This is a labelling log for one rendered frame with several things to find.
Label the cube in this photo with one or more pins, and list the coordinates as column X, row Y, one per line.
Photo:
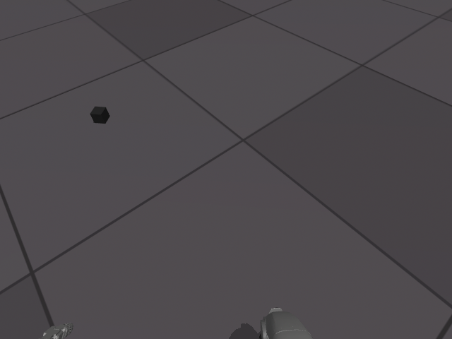
column 100, row 115

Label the left robot hand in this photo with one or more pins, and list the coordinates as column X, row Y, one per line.
column 59, row 332

